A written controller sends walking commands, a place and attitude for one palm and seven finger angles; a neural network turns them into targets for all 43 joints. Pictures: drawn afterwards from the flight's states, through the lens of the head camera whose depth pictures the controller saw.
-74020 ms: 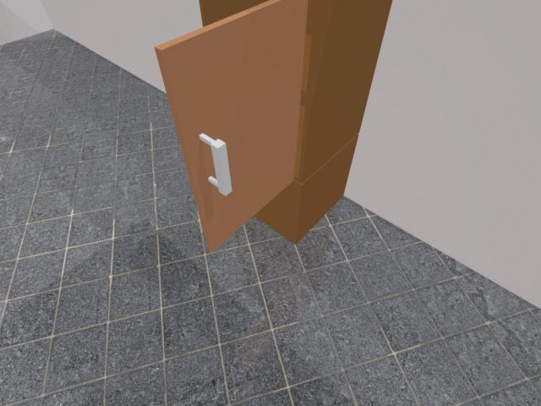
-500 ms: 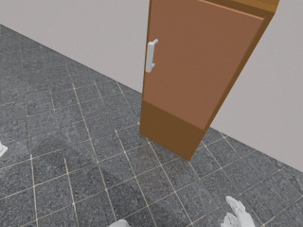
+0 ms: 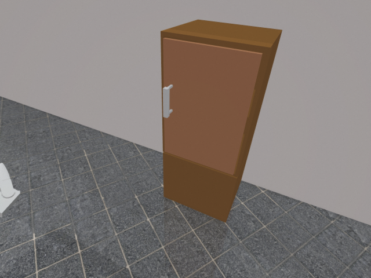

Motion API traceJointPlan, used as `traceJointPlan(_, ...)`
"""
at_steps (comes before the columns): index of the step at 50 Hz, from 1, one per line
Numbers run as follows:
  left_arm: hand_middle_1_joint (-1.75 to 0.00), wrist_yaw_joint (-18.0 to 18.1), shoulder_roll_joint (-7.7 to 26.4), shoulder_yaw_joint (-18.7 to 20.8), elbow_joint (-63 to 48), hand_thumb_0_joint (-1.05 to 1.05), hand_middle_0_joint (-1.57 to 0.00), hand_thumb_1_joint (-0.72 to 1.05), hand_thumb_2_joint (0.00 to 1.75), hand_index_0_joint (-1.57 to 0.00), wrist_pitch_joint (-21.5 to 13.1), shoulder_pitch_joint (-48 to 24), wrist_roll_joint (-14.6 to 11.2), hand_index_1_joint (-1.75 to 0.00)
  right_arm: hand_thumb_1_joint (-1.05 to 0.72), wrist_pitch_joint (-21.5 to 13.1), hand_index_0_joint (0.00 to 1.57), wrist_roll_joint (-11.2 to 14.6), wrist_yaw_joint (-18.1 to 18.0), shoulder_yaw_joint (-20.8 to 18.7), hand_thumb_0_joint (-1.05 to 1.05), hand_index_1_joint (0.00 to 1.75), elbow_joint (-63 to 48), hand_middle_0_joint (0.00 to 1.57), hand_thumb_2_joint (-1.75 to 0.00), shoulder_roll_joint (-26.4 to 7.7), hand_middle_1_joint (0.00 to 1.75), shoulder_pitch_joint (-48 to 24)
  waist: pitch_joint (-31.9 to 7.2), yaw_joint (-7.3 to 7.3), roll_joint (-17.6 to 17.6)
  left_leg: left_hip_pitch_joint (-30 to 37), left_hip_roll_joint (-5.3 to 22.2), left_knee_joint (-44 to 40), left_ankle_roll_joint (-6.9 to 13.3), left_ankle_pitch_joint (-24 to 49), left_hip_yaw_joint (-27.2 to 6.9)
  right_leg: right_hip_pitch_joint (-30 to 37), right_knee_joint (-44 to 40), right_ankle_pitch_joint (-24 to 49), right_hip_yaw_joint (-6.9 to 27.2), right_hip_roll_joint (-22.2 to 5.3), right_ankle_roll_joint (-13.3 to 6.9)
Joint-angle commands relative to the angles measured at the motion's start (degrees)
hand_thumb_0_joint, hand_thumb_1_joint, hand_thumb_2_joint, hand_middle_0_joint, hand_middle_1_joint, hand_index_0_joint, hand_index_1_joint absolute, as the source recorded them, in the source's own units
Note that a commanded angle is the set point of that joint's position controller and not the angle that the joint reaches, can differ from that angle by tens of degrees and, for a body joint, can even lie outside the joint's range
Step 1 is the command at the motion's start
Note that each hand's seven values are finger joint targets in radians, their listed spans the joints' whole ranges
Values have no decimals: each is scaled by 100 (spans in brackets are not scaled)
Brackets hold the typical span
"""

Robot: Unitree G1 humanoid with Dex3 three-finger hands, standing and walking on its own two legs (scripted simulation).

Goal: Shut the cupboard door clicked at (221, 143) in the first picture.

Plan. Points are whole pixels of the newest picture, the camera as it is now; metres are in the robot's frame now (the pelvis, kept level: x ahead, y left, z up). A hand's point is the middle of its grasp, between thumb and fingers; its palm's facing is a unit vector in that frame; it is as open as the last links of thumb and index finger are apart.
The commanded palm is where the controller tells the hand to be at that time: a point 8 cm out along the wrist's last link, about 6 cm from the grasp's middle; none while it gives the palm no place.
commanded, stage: stop stepping back and stand still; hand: left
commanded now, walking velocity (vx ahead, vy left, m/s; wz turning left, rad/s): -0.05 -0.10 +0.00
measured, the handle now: (168, 101) +0.88 +0.12 +0.01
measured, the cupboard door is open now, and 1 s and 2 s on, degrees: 0 0 0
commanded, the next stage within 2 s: let the arm hang, fingers relaxed in 1.42 s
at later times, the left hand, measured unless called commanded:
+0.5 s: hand out of the picture +0.17 +0.34 +0.18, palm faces +0.61 -0.71 -0.35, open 7.4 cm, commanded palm +0.12 +0.35 +0.20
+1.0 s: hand out of the picture +0.15 +0.33 +0.16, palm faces +0.38 -0.80 -0.47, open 7.4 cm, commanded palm +0.10 +0.36 +0.20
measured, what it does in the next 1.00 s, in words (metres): steps on the spot: right foot, then left foot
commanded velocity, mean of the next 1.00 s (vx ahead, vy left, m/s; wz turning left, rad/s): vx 0.01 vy -0.06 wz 0.00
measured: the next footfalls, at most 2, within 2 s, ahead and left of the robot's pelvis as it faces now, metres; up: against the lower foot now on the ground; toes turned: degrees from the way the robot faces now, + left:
right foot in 0.22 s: -0.04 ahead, -0.06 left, +0.00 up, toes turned -3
left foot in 0.50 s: +0.04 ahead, +0.19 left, +0.00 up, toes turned +3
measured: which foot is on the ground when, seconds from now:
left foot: down 0.00-0.26, up 0.28-0.48, down 0.50-1.00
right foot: down 0.00-0.08, up 0.10-0.20, down 0.22-1.00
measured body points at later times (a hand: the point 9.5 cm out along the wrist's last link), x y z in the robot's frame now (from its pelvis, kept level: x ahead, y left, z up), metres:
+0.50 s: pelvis -0.01 +0.04 +0.02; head -0.06 +0.02 +0.46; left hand +0.14 +0.38 +0.20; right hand +0.12 -0.21 -0.09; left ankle +0.00 +0.19 -0.72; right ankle -0.08 -0.06 -0.71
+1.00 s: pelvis -0.05 +0.07 +0.02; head -0.05 +0.07 +0.47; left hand +0.12 +0.37 +0.19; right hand +0.09 -0.17 -0.07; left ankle +0.00 +0.19 -0.71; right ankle -0.08 -0.05 -0.71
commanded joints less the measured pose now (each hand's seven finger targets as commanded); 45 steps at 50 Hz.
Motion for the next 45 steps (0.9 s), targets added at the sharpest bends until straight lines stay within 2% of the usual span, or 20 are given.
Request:
traceJointPlan(1,-30,46,926,-158,-730,0,-20,90,90,-20,-213,-1899,107,-30,-90,-455,20,18,-54,-71,0,30,-1089,20,-90,-414,30,-1293,2242,-289,-118,1317,273,-716,-21,-854,-751,-3516,-967,-453,294,-700,-458)
traceJointPlan(3,-30,47,990,17,-1410,0,-20,90,90,-20,-287,-1809,26,-30,-90,-592,20,-8,-43,-56,0,30,-1186,20,-90,-473,30,-1345,1758,-218,1356,689,741,-2904,-77,-2989,-2168,-2382,482,-391,-53,197,-174)
traceJointPlan(4,-30,65,1260,312,-1878,0,-20,90,90,-20,-383,-1756,-6,-30,-90,-674,20,-22,-48,-75,0,30,-1255,20,-90,-462,30,-1410,1433,-90,1706,444,972,-3644,-272,-3757,-2694,-1796,1018,-400,-37,456,-161)
traceJointPlan(5,-30,81,1406,553,-2306,0,-20,90,90,-20,-435,-1557,-20,-30,-90,-741,20,-94,-15,-61,0,30,-1291,20,-90,-374,30,-1361,1039,3,1655,420,1054,-3934,-528,-3785,-2715,-1484,1238,-439,-95,540,-189)
traceJointPlan(6,-30,81,1476,709,-2596,0,-20,90,90,-20,-452,-1138,-62,-30,-90,-791,20,-156,42,-81,0,30,-1291,20,-90,-308,30,-1277,604,92,1471,561,1045,-3994,-711,-3548,-2459,-1235,1264,-446,-159,594,-218)
traceJointPlan(9,-30,30,1675,1231,-3064,0,-20,90,90,-20,-431,863,-236,-30,-90,-817,20,-172,228,-128,0,30,-1478,20,-90,-133,30,-1186,-751,252,1574,1030,622,-3173,-713,-2112,-908,-241,47,-187,-456,630,-354)
traceJointPlan(11,-30,-2,1536,1233,-3005,0,-20,90,90,-20,-328,1409,-233,-30,-90,-633,20,-134,314,-51,0,30,-1532,20,-90,-10,30,-1267,-677,147,999,595,81,-1816,-616,-1514,58,-100,-945,128,30,13,-477)
traceJointPlan(13,-30,76,1542,1311,-2645,0,-20,90,90,-20,-218,1090,-245,-30,-90,-352,20,-127,297,-111,0,30,-1333,20,-90,-63,30,-1139,-97,31,-615,339,-193,816,-364,-900,93,-1646,-2202,-666,2349,-1727,-1064)
traceJointPlan(14,-30,162,1554,1452,-2252,0,-20,90,90,-20,-169,916,-278,-30,-90,-302,20,-95,269,-139,0,30,-1229,20,-90,-94,30,-1075,176,41,-1043,-102,-149,1562,-327,-948,-189,-1900,-2469,-937,2837,-2040,-1341)
traceJointPlan(15,-30,172,1253,1138,-1679,0,-20,90,90,-20,-57,878,-263,-30,-90,-239,20,-106,240,-102,0,30,-1110,20,-90,-95,30,-972,584,-95,-1005,-534,-27,1963,-325,-816,-407,-2047,-2408,-1097,2557,-2011,-1443)
traceJointPlan(17,-30,210,993,767,-745,0,-20,90,90,-20,26,229,-181,-30,-90,-221,20,-13,169,34,0,30,-1216,20,-90,-76,30,-1131,1103,-190,-834,-567,277,1256,-219,-878,-506,-2126,-2040,-866,1891,-1627,-1146)
traceJointPlan(20,-30,228,807,265,319,0,-20,90,90,-20,183,-669,-27,-30,-90,-317,20,38,53,98,0,30,-1041,20,-90,-172,30,-1349,1450,-54,-699,436,98,-255,-20,-722,74,-2242,-1639,294,1094,-1163,-745)
traceJointPlan(23,-30,155,475,-391,50,0,-20,90,90,-20,236,-1213,44,-30,-90,-417,20,26,8,-8,0,30,-980,20,-90,-281,30,-1285,1180,20,-855,1323,174,-1167,164,-67,-12,-1876,-1068,2166,762,-788,-207)
traceJointPlan(26,-30,128,816,-295,-1488,0,-20,90,90,-20,81,-1552,69,-30,-90,-504,20,61,-8,-87,0,30,-1273,20,-90,-356,30,-1392,423,50,-686,2120,675,-1066,279,2303,-348,-1485,-197,4063,313,-459,273)
traceJointPlan(29,-30,140,1533,507,-2899,0,-20,90,90,-20,-35,-1372,56,-30,-90,-603,20,38,46,-12,0,30,-1350,20,-90,-176,30,-1302,-23,18,432,2237,584,-1047,172,3573,-231,-1310,238,3970,-50,-266,132)
traceJointPlan(31,-30,173,1459,691,-3140,0,-20,90,90,-20,-99,-775,6,-30,-90,-667,20,48,133,-37,0,30,-1443,20,-90,-120,30,-1312,-162,68,865,2196,683,-1059,79,3801,-250,-1134,93,3344,-97,-154,30)
traceJointPlan(35,-30,142,1356,1081,-2666,0,-20,90,90,-20,-154,463,-141,-30,-90,-581,20,44,237,-63,0,30,-1546,20,-90,-67,30,-1219,-188,33,1329,1761,713,-1293,-94,2675,-175,-836,-319,2665,-111,-80,-67)
traceJointPlan(38,-30,103,1124,1098,-1892,0,-20,90,90,-20,-125,865,-211,-30,-90,-448,20,38,251,-54,0,30,-1518,20,-90,-70,30,-1130,-105,-33,1105,1461,697,-1269,-132,2163,-17,-724,-538,3104,15,-169,-77)
traceJointPlan(41,-30,60,900,851,-1334,0,-20,90,90,-20,-6,1018,-231,-30,-90,-348,20,76,245,-77,0,30,-1466,20,-90,-130,30,-1098,-222,-67,295,1493,673,-1180,-131,2078,-20,-707,-540,3671,117,-278,-61)
traceJointPlan(45,-30,61,786,497,-1217,0,-20,90,90,-20,113,846,-204,-30,-90,-301,20,94,169,-18,0,30,-1474,20,-90,-128,30,-1266,33,-54,-162,1295,566,-1312,-75,1015,-63,-943,-774,3054,243,-420,-43)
